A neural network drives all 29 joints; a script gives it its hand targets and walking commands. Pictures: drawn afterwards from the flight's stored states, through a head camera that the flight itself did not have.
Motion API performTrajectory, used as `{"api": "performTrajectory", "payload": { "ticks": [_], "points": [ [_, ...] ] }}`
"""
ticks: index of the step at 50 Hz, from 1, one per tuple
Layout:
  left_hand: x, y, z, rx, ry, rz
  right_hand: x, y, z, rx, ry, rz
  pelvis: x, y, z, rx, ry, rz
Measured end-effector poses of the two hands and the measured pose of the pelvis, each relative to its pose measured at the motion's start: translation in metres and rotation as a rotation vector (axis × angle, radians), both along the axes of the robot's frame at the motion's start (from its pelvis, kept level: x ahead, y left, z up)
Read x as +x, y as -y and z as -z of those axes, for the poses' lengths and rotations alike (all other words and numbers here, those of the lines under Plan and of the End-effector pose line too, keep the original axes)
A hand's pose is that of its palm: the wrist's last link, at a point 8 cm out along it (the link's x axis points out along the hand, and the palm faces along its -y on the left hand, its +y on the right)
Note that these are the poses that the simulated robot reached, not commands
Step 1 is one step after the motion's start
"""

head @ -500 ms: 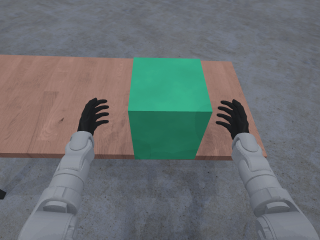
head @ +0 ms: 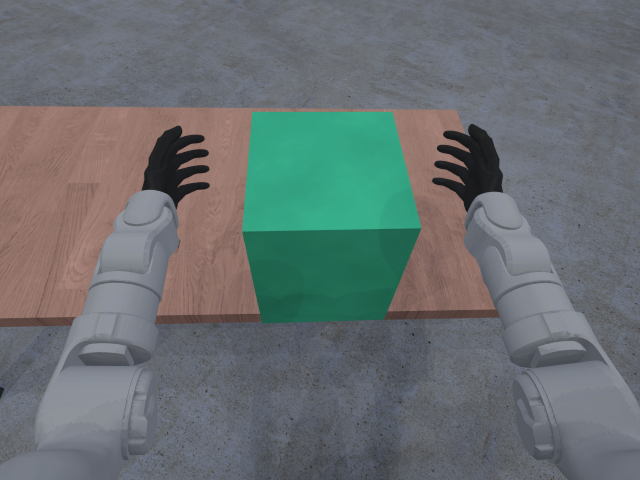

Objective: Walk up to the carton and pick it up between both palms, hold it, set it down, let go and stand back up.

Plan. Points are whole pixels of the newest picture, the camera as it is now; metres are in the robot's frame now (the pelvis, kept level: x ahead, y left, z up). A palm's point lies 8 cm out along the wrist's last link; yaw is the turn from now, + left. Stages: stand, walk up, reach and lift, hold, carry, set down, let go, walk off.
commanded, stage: reach and lift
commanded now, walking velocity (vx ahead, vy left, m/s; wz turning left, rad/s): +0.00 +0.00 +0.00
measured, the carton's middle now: (323, 223) +0.46 +0.01 +0.00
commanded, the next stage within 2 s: none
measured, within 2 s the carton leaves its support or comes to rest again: neither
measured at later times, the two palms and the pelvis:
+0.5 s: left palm (165, 155) +0.45 +0.21 +0.14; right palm (478, 152) +0.45 -0.17 +0.16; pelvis -0.01 +0.00 +0.00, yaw +1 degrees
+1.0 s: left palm (192, 218) +0.44 +0.20 +0.03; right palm (450, 215) +0.44 -0.16 +0.05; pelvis -0.03 -0.01 -0.02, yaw +3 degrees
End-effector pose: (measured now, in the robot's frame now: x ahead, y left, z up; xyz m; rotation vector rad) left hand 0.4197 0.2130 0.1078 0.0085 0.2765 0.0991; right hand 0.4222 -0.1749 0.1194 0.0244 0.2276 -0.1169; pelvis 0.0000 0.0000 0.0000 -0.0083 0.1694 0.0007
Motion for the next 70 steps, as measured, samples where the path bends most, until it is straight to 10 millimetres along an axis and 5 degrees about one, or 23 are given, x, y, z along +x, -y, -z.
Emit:
{"api": "performTrajectory", "payload": {
  "ticks": [26,46,56,70],
  "points": [
    [0.030,0.005,-0.030,0.014,0.003,-0.044,0.030,-0.011,-0.035,-0.028,-0.039,0.001,-0.014,0.003,0.005,-0.002,-0.097,-0.016],
    [0.015,0.006,0.066,0.010,-0.038,-0.035,0.012,-0.020,0.057,-0.031,-0.104,-0.003,-0.027,0.008,0.020,-0.008,-0.256,-0.050],
    [0.023,0.022,0.090,0.001,-0.026,0.000,0.018,-0.013,0.077,-0.050,-0.084,-0.006,-0.024,0.007,0.027,0.000,-0.306,-0.042],
    [0.031,0.035,0.094,0.015,0.014,0.027,0.027,-0.036,0.099,-0.020,-0.035,-0.041,-0.017,0.001,0.029,0.002,-0.331,-0.041]
  ]
}}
